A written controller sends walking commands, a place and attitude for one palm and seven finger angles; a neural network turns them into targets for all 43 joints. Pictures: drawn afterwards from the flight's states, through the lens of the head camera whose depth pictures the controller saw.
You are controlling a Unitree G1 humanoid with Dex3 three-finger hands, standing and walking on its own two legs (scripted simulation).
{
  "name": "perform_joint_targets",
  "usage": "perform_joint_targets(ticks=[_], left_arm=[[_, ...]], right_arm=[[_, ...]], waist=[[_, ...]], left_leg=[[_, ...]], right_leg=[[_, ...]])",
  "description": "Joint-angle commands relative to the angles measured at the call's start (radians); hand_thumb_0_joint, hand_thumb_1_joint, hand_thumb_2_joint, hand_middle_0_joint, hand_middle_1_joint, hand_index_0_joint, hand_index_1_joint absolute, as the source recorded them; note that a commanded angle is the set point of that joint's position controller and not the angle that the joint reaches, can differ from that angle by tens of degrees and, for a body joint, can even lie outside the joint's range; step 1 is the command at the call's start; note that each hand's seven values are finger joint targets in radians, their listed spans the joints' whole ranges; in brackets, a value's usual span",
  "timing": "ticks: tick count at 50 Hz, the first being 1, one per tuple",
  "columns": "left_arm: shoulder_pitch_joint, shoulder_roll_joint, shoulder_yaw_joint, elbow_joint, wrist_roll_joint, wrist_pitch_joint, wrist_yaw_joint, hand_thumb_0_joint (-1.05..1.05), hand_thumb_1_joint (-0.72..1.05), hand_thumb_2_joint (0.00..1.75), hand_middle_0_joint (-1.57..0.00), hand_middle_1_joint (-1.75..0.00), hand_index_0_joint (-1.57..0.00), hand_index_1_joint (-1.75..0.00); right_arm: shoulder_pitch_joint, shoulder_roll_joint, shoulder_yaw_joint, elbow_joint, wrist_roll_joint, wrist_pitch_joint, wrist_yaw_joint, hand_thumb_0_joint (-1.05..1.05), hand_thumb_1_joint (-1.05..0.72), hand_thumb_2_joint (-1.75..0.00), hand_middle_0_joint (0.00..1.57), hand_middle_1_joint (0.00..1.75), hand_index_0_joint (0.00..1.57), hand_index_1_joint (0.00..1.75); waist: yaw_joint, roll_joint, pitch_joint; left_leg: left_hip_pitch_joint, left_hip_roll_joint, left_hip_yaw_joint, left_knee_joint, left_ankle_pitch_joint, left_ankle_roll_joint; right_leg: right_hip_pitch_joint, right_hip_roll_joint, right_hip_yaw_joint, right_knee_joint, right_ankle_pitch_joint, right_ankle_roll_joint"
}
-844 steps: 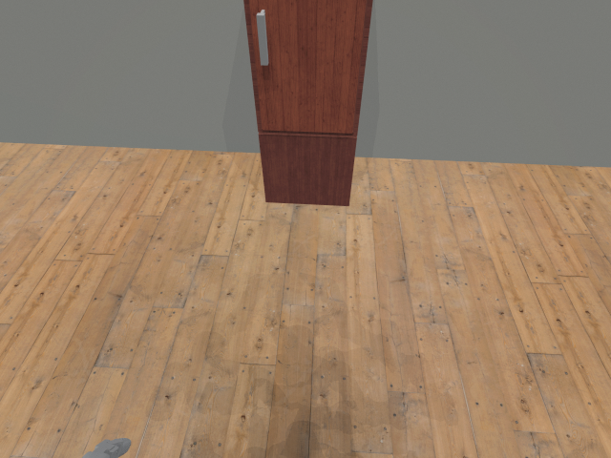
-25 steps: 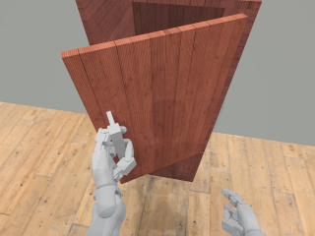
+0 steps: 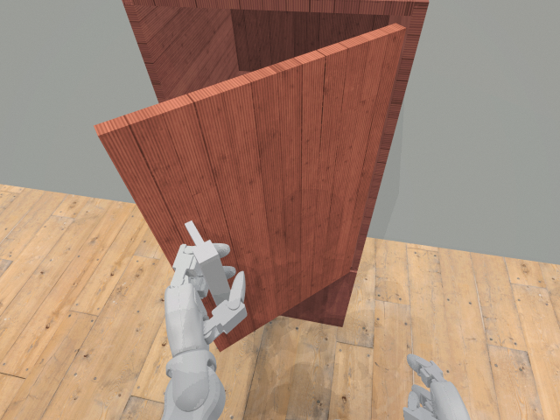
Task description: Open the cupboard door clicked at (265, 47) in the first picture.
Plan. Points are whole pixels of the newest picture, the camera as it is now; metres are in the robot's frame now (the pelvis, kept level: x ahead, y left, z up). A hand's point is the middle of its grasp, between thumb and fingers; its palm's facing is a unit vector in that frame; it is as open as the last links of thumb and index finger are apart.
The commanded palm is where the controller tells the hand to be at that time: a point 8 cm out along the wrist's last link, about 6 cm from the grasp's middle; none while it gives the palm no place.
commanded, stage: open thumb and fingers to let go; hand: left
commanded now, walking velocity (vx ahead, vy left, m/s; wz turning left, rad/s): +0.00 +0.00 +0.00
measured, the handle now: (210, 270) +0.31 +0.11 +0.07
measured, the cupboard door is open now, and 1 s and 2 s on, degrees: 44 46 46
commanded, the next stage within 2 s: slide the hand sideways off the handle in 0.60 s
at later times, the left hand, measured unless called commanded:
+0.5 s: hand (233, 300) +0.26 +0.08 +0.07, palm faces +0.23 -0.97 +0.01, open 14.7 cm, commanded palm +0.22 +0.12 +0.07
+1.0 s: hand (220, 330) +0.22 +0.09 +0.08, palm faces -0.27 -0.96 +0.03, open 16.4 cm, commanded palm +0.20 +0.13 +0.07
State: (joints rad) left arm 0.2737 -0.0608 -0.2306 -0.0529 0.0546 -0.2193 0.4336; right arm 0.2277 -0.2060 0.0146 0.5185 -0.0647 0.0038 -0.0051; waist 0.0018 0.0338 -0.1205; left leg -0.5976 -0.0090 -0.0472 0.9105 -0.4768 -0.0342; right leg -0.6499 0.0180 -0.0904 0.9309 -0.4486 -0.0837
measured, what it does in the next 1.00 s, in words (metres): stands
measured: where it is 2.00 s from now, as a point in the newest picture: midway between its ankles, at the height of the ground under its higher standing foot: outside the picture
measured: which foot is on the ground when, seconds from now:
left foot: down 0.00-1.00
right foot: down 0.00-1.00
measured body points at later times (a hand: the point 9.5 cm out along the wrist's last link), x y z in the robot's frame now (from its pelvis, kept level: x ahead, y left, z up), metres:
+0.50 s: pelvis -0.02 +0.02 +0.00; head +0.01 +0.00 +0.45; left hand +0.24 +0.13 +0.07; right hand +0.16 -0.20 -0.09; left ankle -0.01 +0.15 -0.69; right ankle +0.01 -0.06 -0.69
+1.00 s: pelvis -0.01 +0.04 +0.00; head +0.01 +0.03 +0.45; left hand +0.23 +0.14 +0.08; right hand +0.16 -0.18 -0.08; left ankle -0.01 +0.15 -0.69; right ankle +0.01 -0.06 -0.69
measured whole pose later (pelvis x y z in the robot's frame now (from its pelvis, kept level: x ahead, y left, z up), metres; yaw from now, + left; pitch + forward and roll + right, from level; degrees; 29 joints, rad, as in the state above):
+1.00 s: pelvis -0.01 +0.04 +0.00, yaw -1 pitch +7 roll +0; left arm 0.26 0.09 -0.25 -0.08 -0.09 -0.20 -0.06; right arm 0.27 -0.23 0.04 0.43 0.01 -0.07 -0.01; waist -0.01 0.05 -0.09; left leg -0.59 -0.04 -0.01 0.94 -0.47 0.03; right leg -0.63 -0.01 -0.05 0.92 -0.42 -0.03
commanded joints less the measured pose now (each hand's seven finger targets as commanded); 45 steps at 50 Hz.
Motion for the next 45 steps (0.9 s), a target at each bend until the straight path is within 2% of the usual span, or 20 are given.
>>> perform_joint_targets(ticks=[1, 5, 6, 9, 11, 15, 16, 19, 23, 29, 33, 34, 35, 36, 37, 38, 41, 42, 44, 45], left_arm=[[-0.133, 0.006, 0.012, -0.219, 0.014, -0.084, -0.027, 0.0, 0.06, 0.54, -0.34, -1.26, -0.34, -1.26], [-0.173, 0.002, 0.02, -0.179, -0.016, -0.086, -0.052, 0.0, -0.22, 0.42, -0.32, -1.23, -0.32, -1.23], [-0.185, 0.009, 0.028, -0.171, -0.019, -0.085, -0.053, 0.0, -0.29, 0.39, -0.32, -1.22, -0.32, -1.22], [-0.181, -0.022, 0.008, -0.173, -0.016, -0.088, -0.044, 0.0, -0.5, 0.3, -0.3, -1.2, -0.3, -1.2], [-0.179, -0.022, 0.006, -0.166, -0.009, -0.086, -0.029, 0.0, -0.5, 0.3, -0.3, -1.2, -0.3, -1.2], [-0.228, -0.03, -0.007, -0.154, 0.014, -0.092, -0.002, 0.0, -0.5, 0.3, -0.27, -1.0, -0.27, -1.0], [-0.233, -0.013, 0.003, -0.151, 0.02, -0.092, 0.004, 0.0, -0.5, 0.3, -0.26, -0.95, -0.26, -0.95], [-0.258, -0.051, -0.035, -0.143, 0.035, -0.091, 0.014, 0.0, -0.5, 0.3, -0.23, -0.8, -0.23, -0.8], [-0.265, -0.052, -0.032, -0.133, 0.032, -0.08, 0.024, 0.0, -0.5, 0.3, -0.2, -0.6, -0.2, -0.6], [-0.304, -0.087, -0.066, -0.126, 0.049, -0.056, 0.046, 0.0, -0.5, 0.3, -0.15, -0.3, -0.15, -0.3], [-0.281, -0.107, -0.078, -0.124, 0.043, -0.046, 0.063, 0.0, -0.5, 0.3, -0.15, -0.3, -0.15, -0.3], [-0.298, -0.109, -0.082, -0.139, 0.046, -0.046, 0.064, 0.0, -0.5, 0.3, -0.15, -0.3, -0.15, -0.3], [-0.281, -0.109, -0.082, -0.139, 0.045, -0.043, 0.066, 0.0, -0.5, 0.3, -0.15, -0.3, -0.15, -0.3], [-0.33, 0.008, -0.25, -0.109, 0.144, -0.083, -0.135, 0.0, -0.5, 0.3, -0.15, -0.3, -0.15, -0.3], [-0.355, 0.081, -0.165, -0.201, 0.106, -0.123, -0.247, 0.0, -0.5, 0.3, -0.15, -0.3, -0.15, -0.3], [-0.317, 0.11, -0.16, -0.205, 0.092, -0.141, -0.315, 0.0, -0.5, 0.3, -0.15, -0.3, -0.15, -0.3], [-0.285, 0.085, -0.2, -0.229, -0.002, -0.137, -0.498, 0.0, -0.5, 0.3, -0.15, -0.3, -0.15, -0.3], [-0.256, 0.083, -0.185, -0.223, -0.057, -0.119, -0.547, 0.0, -0.5, 0.3, -0.15, -0.3, -0.15, -0.3], [-0.206, 0.089, -0.115, -0.242, -0.14, -0.081, -0.576, 0.0, -0.5, 0.3, -0.15, -0.3, -0.15, -0.3], [-0.176, 0.092, -0.087, -0.249, -0.162, -0.066, -0.569, 0.0, -0.5, 0.3, -0.15, -0.3, -0.15, -0.3]], right_arm=[[-0.086, -0.061, -0.023, -0.166, 0.009, -0.063, -0.014, 0.0, -0.9, -0.9, 0.2, 0.3, 0.2, 0.3], [-0.1, -0.067, -0.02, -0.164, 0.013, -0.071, -0.022, 0.0, -0.9, -0.9, 0.2, 0.3, 0.2, 0.3], [-0.103, -0.068, -0.021, -0.162, 0.015, -0.071, -0.023, 0.0, -0.9, -0.9, 0.2, 0.3, 0.2, 0.3], [-0.105, -0.065, -0.023, -0.168, 0.015, -0.079, -0.019, 0.0, -0.9, -0.9, 0.2, 0.3, 0.2, 0.3], [-0.103, -0.068, -0.025, -0.172, 0.015, -0.082, -0.014, 0.0, -0.9, -0.9, 0.2, 0.3, 0.2, 0.3], [-0.097, -0.068, -0.025, -0.17, 0.01, -0.086, -0.011, 0.0, -0.9, -0.9, 0.2, 0.3, 0.2, 0.3], [-0.1, -0.071, -0.025, -0.169, 0.011, -0.085, -0.011, 0.0, -0.9, -0.9, 0.2, 0.3, 0.2, 0.3], [-0.104, -0.068, -0.023, -0.173, 0.01, -0.086, -0.006, 0.0, -0.9, -0.9, 0.2, 0.3, 0.2, 0.3], [-0.102, -0.069, -0.023, -0.176, 0.01, -0.083, -0.005, 0.0, -0.9, -0.9, 0.2, 0.3, 0.2, 0.3], [-0.1, -0.07, -0.021, -0.18, 0.012, -0.071, -0.001, 0.0, -0.9, -0.9, 0.2, 0.3, 0.2, 0.3], [-0.103, -0.07, -0.023, -0.182, 0.014, -0.067, 0.005, 0.0, -0.9, -0.9, 0.2, 0.3, 0.2, 0.3], [-0.107, -0.069, -0.023, -0.182, 0.015, -0.067, 0.006, 0.0, -0.9, -0.9, 0.2, 0.3, 0.2, 0.3], [-0.104, -0.068, -0.022, -0.183, 0.016, -0.063, 0.007, 0.0, -0.9, -0.9, 0.2, 0.3, 0.2, 0.3], [-0.053, -0.11, -0.019, -0.143, 0.016, -0.073, 0.013, 0.0, -0.9, -0.9, 0.2, 0.3, 0.2, 0.3], [-0.045, -0.107, -0.033, -0.176, 0.026, -0.077, 0.007, 0.0, -0.9, -0.9, 0.2, 0.3, 0.2, 0.3], [-0.042, -0.105, -0.03, -0.185, 0.031, -0.076, 0.001, 0.0, -0.9, -0.9, 0.2, 0.3, 0.2, 0.3], [-0.048, -0.105, -0.022, -0.218, 0.056, -0.102, -0.005, 0.0, -0.9, -0.9, 0.2, 0.3, 0.2, 0.3], [-0.046, -0.103, -0.016, -0.234, 0.066, -0.11, -0.008, 0.0, -0.9, -0.9, 0.2, 0.3, 0.2, 0.3], [-0.06, -0.103, -0.012, -0.256, 0.08, -0.123, -0.019, 0.0, -0.9, -0.9, 0.2, 0.3, 0.2, 0.3], [-0.065, -0.106, -0.009, -0.265, 0.085, -0.129, -0.022, 0.0, -0.9, -0.9, 0.2, 0.3, 0.2, 0.3]], waist=[[-0.019, -0.139, -0.192], [-0.023, -0.159, -0.142], [-0.021, -0.171, -0.144], [-0.013, -0.137, -0.166], [-0.01, -0.125, -0.169], [-0.019, -0.146, -0.152], [-0.014, -0.135, -0.153], [-0.018, -0.1, -0.146], [-0.008, -0.097, -0.166], [-0.019, -0.103, -0.16], [-0.013, -0.11, -0.165], [-0.016, -0.083, -0.17], [-0.01, -0.086, -0.172], [-0.097, -0.131, -0.105], [-0.055, -0.076, -0.205], [-0.038, -0.061, -0.228], [-0.054, -0.034, -0.206], [-0.056, -0.072, -0.183], [-0.04, -0.113, -0.158], [-0.032, -0.129, -0.134]], left_leg=[[-0.05, -0.029, 0.022, -0.056, 0.172, 0.05], [-0.061, -0.03, 0.023, -0.064, 0.108, 0.05], [-0.06, -0.03, 0.02, -0.066, 0.106, 0.051], [-0.034, -0.03, 0.025, -0.076, 0.115, 0.052], [-0.024, -0.029, 0.024, -0.082, 0.124, 0.054], [-0.028, -0.028, 0.027, -0.079, 0.116, 0.056], [-0.029, -0.027, 0.024, -0.082, 0.116, 0.056], [-0.012, -0.025, 0.026, -0.088, 0.109, 0.057], [-0.005, -0.025, 0.023, -0.097, 0.12, 0.057], [0.014, -0.018, 0.014, -0.103, 0.15, 0.056], [0.019, -0.016, 0.007, -0.106, 0.159, 0.053], [0.025, -0.016, 0.012, -0.104, 0.156, 0.053], [0.023, -0.017, 0.009, -0.107, 0.157, 0.051], [0.024, -0.02, 0.015, -0.076, 0.173, 0.072], [0.036, -0.021, 0.016, -0.07, 0.191, 0.074], [0.047, -0.023, 0.014, -0.076, 0.215, 0.075], [0.069, -0.024, 0.007, -0.084, 0.206, 0.077], [0.058, -0.024, 0.005, -0.093, 0.182, 0.078], [0.048, -0.023, 0.001, -0.115, 0.145, 0.072], [0.039, -0.02, -0.003, -0.126, 0.124, 0.068]], right_leg=[[0.276, -0.089, 0.203, -0.239, 0.354, 0.093], [0.24, -0.093, 0.215, -0.282, 0.192, 0.096], [0.244, -0.093, 0.219, -0.29, 0.168, 0.093], [0.232, -0.085, 0.197, -0.275, 0.159, 0.085], [0.221, -0.075, 0.171, -0.261, 0.162, 0.077], [0.19, -0.068, 0.156, -0.25, 0.137, 0.076], [0.186, -0.063, 0.15, -0.246, 0.12, 0.069], [0.151, -0.051, 0.119, -0.225, 0.105, 0.061], [0.16, -0.042, 0.102, -0.21, 0.121, 0.056], [0.14, -0.029, 0.067, -0.182, 0.157, 0.05], [0.141, -0.023, 0.053, -0.174, 0.158, 0.047], [0.136, -0.023, 0.058, -0.175, 0.156, 0.046], [0.142, -0.021, 0.054, -0.174, 0.154, 0.044], [0.083, -0.032, 0.081, -0.157, 0.233, 0.049], [0.125, -0.037, 0.087, -0.137, 0.264, 0.043], [0.157, -0.037, 0.09, -0.125, 0.298, 0.038], [0.149, -0.033, 0.089, -0.137, 0.278, 0.039], [0.158, -0.03, 0.087, -0.155, 0.256, 0.045], [0.169, -0.023, 0.076, -0.181, 0.192, 0.051], [0.159, -0.021, 0.065, -0.185, 0.151, 0.053]])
